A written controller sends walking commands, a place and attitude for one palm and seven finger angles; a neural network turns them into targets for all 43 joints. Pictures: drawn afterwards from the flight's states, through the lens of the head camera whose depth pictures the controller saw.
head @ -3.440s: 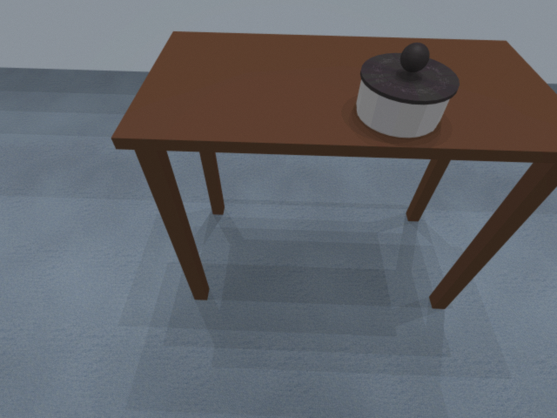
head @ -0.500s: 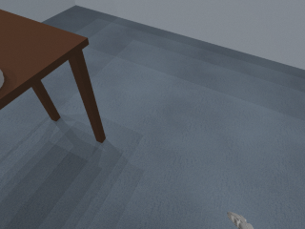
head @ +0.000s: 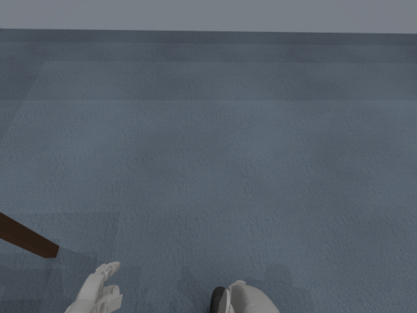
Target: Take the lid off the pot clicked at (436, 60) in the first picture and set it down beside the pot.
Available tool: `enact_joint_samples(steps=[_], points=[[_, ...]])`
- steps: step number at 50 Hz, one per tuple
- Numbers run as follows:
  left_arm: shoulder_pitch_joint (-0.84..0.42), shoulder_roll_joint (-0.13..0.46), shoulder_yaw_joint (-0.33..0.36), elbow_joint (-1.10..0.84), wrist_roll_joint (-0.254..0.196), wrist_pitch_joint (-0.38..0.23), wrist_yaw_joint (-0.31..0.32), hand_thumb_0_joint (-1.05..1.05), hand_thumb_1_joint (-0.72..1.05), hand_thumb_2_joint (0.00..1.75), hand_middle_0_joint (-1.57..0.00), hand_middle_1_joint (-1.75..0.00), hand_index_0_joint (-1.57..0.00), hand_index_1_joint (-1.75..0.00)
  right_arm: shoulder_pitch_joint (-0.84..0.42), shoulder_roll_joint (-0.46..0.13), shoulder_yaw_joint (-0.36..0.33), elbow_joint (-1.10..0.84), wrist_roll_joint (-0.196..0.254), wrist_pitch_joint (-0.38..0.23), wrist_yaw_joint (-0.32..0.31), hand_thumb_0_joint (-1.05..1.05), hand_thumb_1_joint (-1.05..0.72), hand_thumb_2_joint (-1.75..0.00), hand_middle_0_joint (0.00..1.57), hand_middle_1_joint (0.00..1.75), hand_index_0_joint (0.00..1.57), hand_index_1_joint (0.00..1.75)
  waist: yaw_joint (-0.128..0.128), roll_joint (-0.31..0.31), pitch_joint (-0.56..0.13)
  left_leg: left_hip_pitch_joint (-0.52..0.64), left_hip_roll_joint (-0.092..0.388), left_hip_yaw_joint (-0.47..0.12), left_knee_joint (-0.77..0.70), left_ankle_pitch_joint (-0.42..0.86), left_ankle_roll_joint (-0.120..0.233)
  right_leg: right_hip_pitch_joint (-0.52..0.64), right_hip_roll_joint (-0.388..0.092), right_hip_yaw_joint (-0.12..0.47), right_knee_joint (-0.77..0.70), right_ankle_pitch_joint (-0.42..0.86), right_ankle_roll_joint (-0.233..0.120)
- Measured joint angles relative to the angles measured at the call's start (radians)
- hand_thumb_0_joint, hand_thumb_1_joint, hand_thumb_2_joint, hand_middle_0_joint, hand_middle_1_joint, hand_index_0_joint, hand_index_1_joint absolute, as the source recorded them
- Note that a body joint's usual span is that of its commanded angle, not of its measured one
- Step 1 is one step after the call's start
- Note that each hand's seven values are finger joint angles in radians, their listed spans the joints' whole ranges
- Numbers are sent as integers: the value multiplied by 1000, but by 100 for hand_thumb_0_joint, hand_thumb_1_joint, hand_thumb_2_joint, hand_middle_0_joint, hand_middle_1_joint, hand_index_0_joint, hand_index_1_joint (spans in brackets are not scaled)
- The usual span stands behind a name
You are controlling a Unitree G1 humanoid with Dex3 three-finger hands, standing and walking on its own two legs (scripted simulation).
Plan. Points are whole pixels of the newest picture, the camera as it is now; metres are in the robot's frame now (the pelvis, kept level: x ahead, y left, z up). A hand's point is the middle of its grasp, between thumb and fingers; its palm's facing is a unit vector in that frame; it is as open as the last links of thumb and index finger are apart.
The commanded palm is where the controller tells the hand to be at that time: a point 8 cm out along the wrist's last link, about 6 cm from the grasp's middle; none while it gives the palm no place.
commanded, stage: walk to a spot facing it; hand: left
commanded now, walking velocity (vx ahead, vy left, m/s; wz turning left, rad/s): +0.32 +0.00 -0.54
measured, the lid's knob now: out of the picture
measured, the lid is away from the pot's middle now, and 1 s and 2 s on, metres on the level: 0.00 0.00 0.00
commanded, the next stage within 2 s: turn to face it in 0.24 s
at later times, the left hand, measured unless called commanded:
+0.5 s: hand (122, 290) +0.17 +0.18 -0.13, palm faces -0.04 -0.97 -0.23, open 7.4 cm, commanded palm none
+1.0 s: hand (119, 221) +0.32 +0.22 -0.13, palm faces +0.13 -0.97 -0.21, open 7.4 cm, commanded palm none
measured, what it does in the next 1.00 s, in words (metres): walks ahead: left foot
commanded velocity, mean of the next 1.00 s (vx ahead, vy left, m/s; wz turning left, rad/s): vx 0.08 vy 0.00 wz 0.29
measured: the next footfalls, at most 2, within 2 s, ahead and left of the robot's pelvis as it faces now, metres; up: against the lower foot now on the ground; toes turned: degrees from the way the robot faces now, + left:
left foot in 0.62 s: +0.32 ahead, +0.09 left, +0.00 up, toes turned -1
right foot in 1.18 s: +0.28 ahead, -0.14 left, +0.00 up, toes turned +14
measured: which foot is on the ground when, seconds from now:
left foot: up 0.00-0.60, down 0.62-1.00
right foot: down 0.00-0.64, up 0.66-1.00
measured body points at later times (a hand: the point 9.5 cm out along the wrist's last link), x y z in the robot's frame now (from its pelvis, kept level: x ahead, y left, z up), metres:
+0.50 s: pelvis +0.18 +0.00 +0.04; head +0.19 -0.02 +0.49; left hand +0.17 +0.23 -0.11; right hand +0.28 -0.24 -0.10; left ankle +0.27 +0.13 -0.65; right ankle +0.11 -0.05 -0.70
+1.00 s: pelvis +0.24 +0.01 +0.04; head +0.27 +0.04 +0.49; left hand +0.31 +0.27 -0.12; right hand +0.29 -0.24 -0.10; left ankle +0.28 +0.09 -0.70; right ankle +0.26 -0.17 -0.64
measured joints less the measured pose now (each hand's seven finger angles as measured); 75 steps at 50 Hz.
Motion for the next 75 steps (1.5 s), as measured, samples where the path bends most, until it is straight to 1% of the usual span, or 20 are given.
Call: enact_joint_samples(steps=[2, 4, 9, 14, 22, 28, 30, 31, 33, 36, 42, 47, 54, 57, 59, 62, 65, 67, 70, 75], points=[[5, 0, -2, -3, -13, -2, 13, 1, 91, 90, -20, -30, -19, -30, -45, 1, -4, -4, 3, 9, 1, 1, -90, -90, 21, 30, 20, 29, -13, 3, 14, -157, -3, -88, 274, 59, 14, 39, 20, 8, 8, -57, -7], [24, -1, -5, 7, -17, 2, 24, 1, 91, 90, -20, -30, -19, -30, -96, 3, -9, -26, -4, 11, 5, 1, -91, -90, 20, 30, 20, 29, -18, 3, 7, -290, 8, -129, 356, 143, 16, 91, 41, 23, -43, -63, 3], [95, -28, -14, 46, -7, -6, 35, 1, 91, 90, -20, -30, -20, -30, -220, 4, -14, -105, -20, 5, 10, 0, -91, -90, 20, 30, 20, 29, -12, 16, -38, -508, 45, -172, 242, 255, -4, 193, 74, 78, -180, -34, -3], [174, -40, -1, 69, -8, -20, 39, 0, 93, 90, -21, -30, -20, -30, -298, 8, -18, -138, -25, 4, 18, 0, -91, -90, 20, 30, 20, 29, 25, 32, -95, -586, 41, -194, 132, 342, -25, 261, 89, 129, -255, -40, 1], [309, -67, -11, 111, -1, -39, 62, 1, 92, 90, -20, -30, -20, -30, -384, 1, -19, -132, -22, 10, 20, 0, -91, -90, 20, 30, 20, 29, 88, 45, -131, -546, -13, -179, -12, 312, -28, 354, 92, 180, -297, -97, 19], [377, -91, -33, 174, 3, -25, 83, 1, 91, 90, -20, -30, -20, -30, -404, 18, -5, -101, -6, 11, 16, 0, -91, -90, 20, 29, 20, 29, 99, 32, -128, -404, -92, -136, -240, 286, 8, 442, 74, 160, -291, -176, 47], [388, -94, -34, 190, -1, -16, 86, 1, 91, 90, -20, -30, -20, -30, -394, 27, 2, -95, -5, 6, 14, 0, -91, -90, 20, 29, 20, 29, 95, 20, -123, -328, -122, -116, -352, 356, 27, 450, 63, 138, -234, -225, 62], [391, -95, -34, 196, -6, -11, 86, 1, 91, 90, -20, -30, -20, -30, -387, 31, 5, -95, -8, 2, 13, 0, -91, -90, 20, 30, 20, 29, 90, 16, -119, -289, -132, -114, -396, 390, 60, 432, 58, 124, -161, -251, 75], [373, -92, -32, 201, -16, 4, 90, 1, 91, 90, -20, -30, -20, -30, -376, 42, 11, -95, -11, -3, 13, 0, -91, -90, 20, 30, 20, 29, 87, -12, -102, -267, -159, -110, -387, 315, 118, 323, 25, 115, 114, -303, 127], [322, -89, -22, 184, -10, 30, 91, 1, 91, 90, -20, -30, -20, -30, -345, 48, 19, -92, -7, 10, 7, 0, -91, -90, 20, 30, 20, 29, 88, -25, -81, -235, -179, -119, -407, 292, 139, 168, -14, 132, 393, -366, 177], [204, -69, 6, 108, 1, 56, 76, 1, 91, 90, -20, -30, -20, -30, -292, 11, -13, -83, -7, 38, 2, -1, -93, -90, 21, 30, 21, 30, 68, -18, -80, -213, -197, -183, -497, 351, 142, 2, -92, 186, 408, -220, 213], [145, -36, 23, 71, 4, 69, 74, 1, 91, 90, -20, -30, -20, -30, -254, -5, -33, -87, -10, 49, 8, 0, -92, -90, 21, 30, 21, 30, 37, -8, -107, -232, -200, -241, -522, 371, 133, -8, -100, 207, 328, -173, 232], [77, -4, 28, 26, -4, 76, 77, 1, 91, 90, -20, -30, -19, -30, -229, -17, -54, -108, -18, 55, 10, 0, -91, -90, 21, 30, 21, 30, -5, 20, -111, -281, -208, -326, -511, 381, 101, 82, -46, 198, 151, -252, 230], [58, -9, 20, 3, -12, 67, 77, 1, 91, 90, -20, -30, -19, -30, -227, -31, -63, -113, -18, 62, 10, 0, -90, -90, 21, 30, 21, 30, -15, 44, -108, -307, -220, -367, -494, 383, 79, 153, -14, 195, 20, -253, 219], [60, -13, 10, -14, -16, 55, 77, 1, 91, 90, -20, -30, -19, -30, -222, -41, -70, -117, -12, 69, 12, 0, -90, -90, 21, 30, 21, 30, -11, 51, -114, -329, -238, -387, -464, 373, 61, 235, -11, 188, -149, -172, 207], [75, -33, -8, -17, -9, 44, 81, 1, 91, 90, -20, -30, -20, -30, -235, -59, -83, -111, -11, 81, 11, 0, -90, -90, 21, 30, 20, 29, -6, 77, -107, -410, -233, -341, -222, 142, 23, 263, -17, 153, -174, -149, 132], [109, -47, -17, -12, -9, 44, 82, 1, 91, 90, -20, -30, -20, -30, -242, -69, -87, -115, -17, 87, 21, 0, -91, -90, 20, 30, 20, 29, -7, 67, -108, -480, -205, -265, 55, 115, -4, 303, -54, 119, -198, -154, 123], [127, -54, -22, -8, -9, 40, 81, 1, 91, 90, -20, -30, -20, -30, -252, -73, -85, -119, -17, 89, 30, 0, -91, -90, 20, 30, 20, 29, -6, 59, -98, -497, -171, -236, 157, 146, -21, 325, -73, 95, -209, -153, 123], [154, -64, -29, -5, -7, 32, 79, 1, 91, 90, -20, -30, -20, -30, -274, -80, -81, -121, -16, 97, 35, 0, -91, -90, 20, 30, 20, 29, 3, 47, -78, -491, -129, -219, 203, 167, -38, 345, -99, 58, -208, -161, 125], [209, -73, -35, 4, 1, 32, 75, 1, 91, 90, -21, -30, -20, -30, -332, -90, -73, -122, -16, 111, 39, 0, -91, -90, 20, 29, 20, 29, 32, 37, -46, -448, -95, -201, 131, 148, -44, 355, -131, -6, -185, -182, 135]])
